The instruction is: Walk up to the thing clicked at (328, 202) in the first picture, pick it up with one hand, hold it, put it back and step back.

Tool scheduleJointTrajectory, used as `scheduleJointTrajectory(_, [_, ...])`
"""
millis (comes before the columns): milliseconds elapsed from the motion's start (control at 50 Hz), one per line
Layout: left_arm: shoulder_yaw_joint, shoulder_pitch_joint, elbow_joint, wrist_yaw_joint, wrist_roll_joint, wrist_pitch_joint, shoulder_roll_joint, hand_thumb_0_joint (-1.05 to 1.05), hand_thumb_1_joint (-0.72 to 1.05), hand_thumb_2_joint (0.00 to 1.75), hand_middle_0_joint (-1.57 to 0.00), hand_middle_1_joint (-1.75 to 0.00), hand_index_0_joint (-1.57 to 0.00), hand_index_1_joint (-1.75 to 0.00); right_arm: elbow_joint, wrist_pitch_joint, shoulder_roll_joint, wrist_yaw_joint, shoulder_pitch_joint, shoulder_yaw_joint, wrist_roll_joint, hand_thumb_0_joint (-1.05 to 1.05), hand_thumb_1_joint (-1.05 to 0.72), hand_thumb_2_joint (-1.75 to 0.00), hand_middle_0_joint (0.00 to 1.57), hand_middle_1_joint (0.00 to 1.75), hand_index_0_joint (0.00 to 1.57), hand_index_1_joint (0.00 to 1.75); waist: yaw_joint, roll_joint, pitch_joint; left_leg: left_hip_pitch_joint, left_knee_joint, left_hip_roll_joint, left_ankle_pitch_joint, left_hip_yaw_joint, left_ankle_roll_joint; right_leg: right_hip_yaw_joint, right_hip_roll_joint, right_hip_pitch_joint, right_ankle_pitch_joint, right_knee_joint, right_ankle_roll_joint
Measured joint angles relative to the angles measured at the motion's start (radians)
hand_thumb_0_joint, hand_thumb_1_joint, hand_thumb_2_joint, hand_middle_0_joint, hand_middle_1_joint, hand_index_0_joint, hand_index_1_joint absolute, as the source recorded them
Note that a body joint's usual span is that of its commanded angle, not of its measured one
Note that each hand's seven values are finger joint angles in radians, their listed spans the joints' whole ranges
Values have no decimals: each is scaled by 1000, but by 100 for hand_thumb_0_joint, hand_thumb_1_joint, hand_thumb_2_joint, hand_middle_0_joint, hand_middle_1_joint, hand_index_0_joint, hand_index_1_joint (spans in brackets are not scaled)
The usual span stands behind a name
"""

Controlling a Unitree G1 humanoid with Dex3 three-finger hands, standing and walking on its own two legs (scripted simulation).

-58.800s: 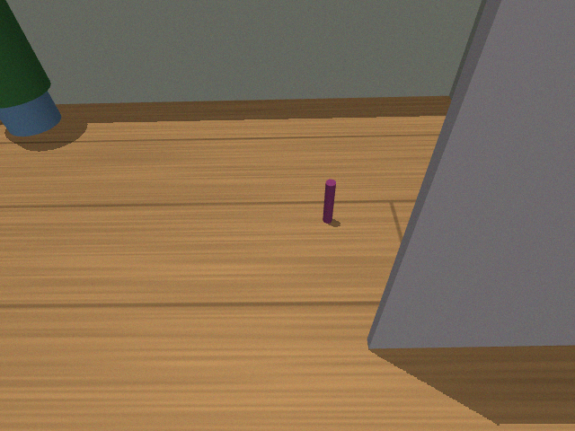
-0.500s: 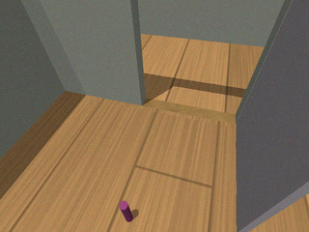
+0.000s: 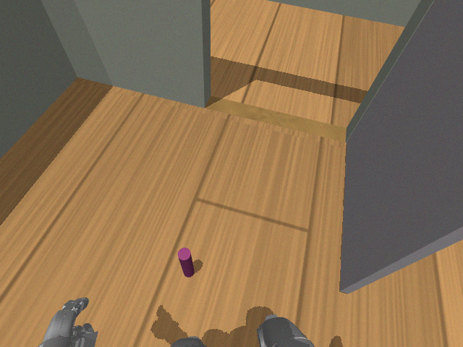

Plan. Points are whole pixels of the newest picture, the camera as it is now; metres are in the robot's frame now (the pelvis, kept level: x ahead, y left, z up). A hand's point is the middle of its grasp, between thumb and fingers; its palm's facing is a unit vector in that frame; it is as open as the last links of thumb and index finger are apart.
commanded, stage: step back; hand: left
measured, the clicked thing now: (186, 263) +0.43 +0.14 -0.63
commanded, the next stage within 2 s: none
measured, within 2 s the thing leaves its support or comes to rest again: neither
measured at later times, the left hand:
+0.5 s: hand out of the picture +0.02 +0.26 -0.13, palm faces -0.08 -0.91 -0.40, open 7.4 cm
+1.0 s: hand out of the picture -0.13 +0.28 -0.15, palm faces -0.11 -0.92 -0.38, open 7.4 cm
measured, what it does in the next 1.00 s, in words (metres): walks backwards: right foot, then left foot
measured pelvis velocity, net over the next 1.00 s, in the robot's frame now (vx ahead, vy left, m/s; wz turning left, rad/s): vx -0.25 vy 0.02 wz -0.11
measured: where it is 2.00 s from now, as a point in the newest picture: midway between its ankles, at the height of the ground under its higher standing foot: outside the picture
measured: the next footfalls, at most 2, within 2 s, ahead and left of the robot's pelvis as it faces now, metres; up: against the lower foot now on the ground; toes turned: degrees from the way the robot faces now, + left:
right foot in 0.34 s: -0.05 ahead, -0.12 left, +0.00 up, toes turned -2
left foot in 0.68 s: -0.11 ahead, +0.13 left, +0.00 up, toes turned -5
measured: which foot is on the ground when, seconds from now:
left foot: down 0.00-0.38, up 0.40-0.66, down 0.68-1.00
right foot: up 0.00-0.32, down 0.34-0.68, up 0.70-1.00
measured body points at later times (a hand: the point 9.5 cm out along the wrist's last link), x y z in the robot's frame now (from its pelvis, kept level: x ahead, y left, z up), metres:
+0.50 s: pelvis -0.10 +0.00 +0.01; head -0.04 -0.01 +0.45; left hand +0.02 +0.30 -0.11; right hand -0.01 -0.32 -0.12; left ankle -0.09 +0.12 -0.65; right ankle -0.09 -0.11 -0.72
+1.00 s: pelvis -0.25 +0.02 +0.00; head -0.18 +0.03 +0.45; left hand -0.13 +0.33 -0.12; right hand -0.15 -0.30 -0.09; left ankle -0.15 +0.13 -0.72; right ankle -0.30 -0.13 -0.67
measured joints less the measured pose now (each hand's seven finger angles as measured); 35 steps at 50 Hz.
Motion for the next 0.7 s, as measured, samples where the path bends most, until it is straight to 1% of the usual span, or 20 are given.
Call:
scheduleJointTrajectory(20, [-2,2,-3,3,-3,1,1,1,91,90,-21,-30,-20,-30,-4,2,9,-4,4,3,-3,1,-90,-89,20,30,20,30,-1,-3,2,1,-20,2,17,2,2,17,29,-17,0,65,-4])
scheduleJointTrajectory(40, [-5,8,-7,3,-7,0,1,0,91,90,-21,-30,-20,-30,-9,3,16,-10,7,5,-6,1,-90,-89,21,30,20,30,0,-5,2,2,-40,3,33,7,4,21,46,-30,13,114,-5])
scheduleJointTrajectory(80, [-8,29,-15,-2,-5,-4,-6,0,91,90,-21,-30,-20,-30,-25,1,24,-20,10,6,-5,1,-90,-89,21,30,20,30,3,-2,7,6,-70,8,57,18,11,6,60,-32,32,166,6])
scheduleJointTrajectory(120, [-9,57,-19,-8,-1,-5,-13,0,91,90,-21,-30,-20,-30,-46,-5,29,-27,9,5,-2,1,-90,-89,21,30,20,30,4,5,12,8,-86,12,71,31,16,-12,59,-12,35,167,20])
scheduleJointTrajectory(160, [-9,82,-22,-12,2,-4,-20,0,91,90,-21,-30,-20,-30,-69,-11,33,-31,7,5,1,1,-90,-89,21,30,20,30,3,13,15,4,-88,17,79,44,20,-28,51,21,31,126,30])
scheduleJointTrajectory(220, [-5,109,-27,-19,5,-2,-27,0,91,90,-21,-30,-20,-30,-99,-16,34,-33,1,9,5,1,-90,-89,21,30,21,30,6,22,20,-14,-73,21,86,62,21,-44,33,71,34,30,33])
scheduleJointTrajectory(300, [1,135,-34,-28,9,-9,-34,1,91,90,-21,-30,-20,-30,-121,-12,25,-30,-12,15,9,1,-90,-89,21,30,21,30,14,37,15,-52,-30,29,86,85,14,-82,1,144,72,-139,20])
scheduleJointTrajectory(340, [4,151,-36,-32,13,-18,-36,1,91,90,-21,-30,-20,-30,-123,-5,17,-28,-19,17,14,1,-90,-89,21,30,21,30,22,46,3,-78,5,37,80,96,6,-103,-10,198,147,-274,5])
scheduleJointTrajectory(380, [5,159,-32,-34,21,-24,-54,1,91,90,-21,-30,-20,-30,-111,4,3,-27,-34,13,22,1,-90,-89,21,30,21,30,15,92,5,-94,32,60,81,68,-6,-128,16,209,164,-299,1])
scheduleJointTrajectory(400, [2,168,-38,-39,22,-25,-55,1,91,90,-21,-30,-20,-30,-104,10,3,-28,-36,11,26,1,-90,-89,21,30,21,30,16,93,-3,-110,71,42,17,42,-16,-131,13,200,166,-292,-3])
scheduleJointTrajectory(420, [1,175,-45,-42,24,-25,-54,1,91,90,-21,-30,-20,-30,-98,15,5,-30,-38,10,26,1,-90,-89,21,30,21,30,24,81,-9,-127,149,10,-60,14,-25,-124,1,191,170,-285,-8])
scheduleJointTrajectory(440, [0,180,-51,-42,22,-26,-55,1,91,90,-21,-30,-20,-30,-94,17,5,-30,-37,10,28,1,-90,-89,21,30,20,30,33,70,-12,-143,238,-22,-106,-16,-33,-115,-10,187,179,-289,-11])
scheduleJointTrajectory(480, [-1,183,-63,-36,20,-26,-62,1,91,90,-21,-30,-20,-30,-93,14,-5,-29,-28,11,35,1,-90,-89,21,30,20,30,44,62,-22,-159,381,-67,-132,-66,-41,-108,-27,180,207,-314,-10])
scheduleJointTrajectory(520, [-1,180,-78,-32,23,-24,-65,1,91,90,-21,-30,-20,-30,-95,6,-16,-32,-16,14,37,1,-90,-89,21,30,20,30,50,61,-32,-148,430,-80,-136,-90,-49,-107,-38,166,236,-337,-5])
scheduleJointTrajectory(560, [-1,172,-99,-29,26,-24,-64,1,90,90,-21,-30,-20,-30,-99,0,-26,-36,-5,17,38,1,-90,-89,21,30,20,30,52,60,-35,-110,382,-67,-144,-91,-58,-112,-44,148,258,-348,2])
scheduleJointTrajectory(620, [-4,156,-135,-27,26,-24,-56,1,90,90,-21,-30,-20,-30,-100,-2,-33,-37,4,15,31,1,-90,-89,21,30,20,30,47,58,-29,-29,190,-25,-140,-59,-59,-131,-53,114,277,-337,13])
scheduleJointTrajectory(640, [-5,151,-145,-27,23,-23,-50,1,90,90,-21,-30,-20,-30,-100,-5,-33,-36,6,13,28,1,-90,-89,21,30,20,30,44,55,-26,3,103,-11,-111,-44,-55,-139,-56,100,279,-324,18])
scheduleJointTrajectory(660, [-7,146,-154,-29,19,-20,-44,1,90,90,-21,-30,-20,-30,-101,-9,-32,-35,9,12,24,1,-90,-89,21,30,20,30,39,51,-23,41,-1,1,-43,-26,-50,-146,-60,84,276,-303,24])
scheduleJointTrajectory(680, [-7,136,-157,-30,16,-15,-34,1,90,90,-21,-30,-20,-30,-97,-15,-24,-35,6,8,18,1,-90,-89,21,30,20,30,38,31,-12,56,-47,-7,7,-14,-41,-143,-74,70,272,-277,32])
scheduleJointTrajectory(700, [-4,127,-155,-30,12,-8,-25,1,90,90,-21,-30,-20,-30,-93,-16,-10,-33,2,7,9,1,-90,-89,20,30,20,30,47,4,2,57,-46,-21,16,2,-33,-115,-79,59,272,-254,21])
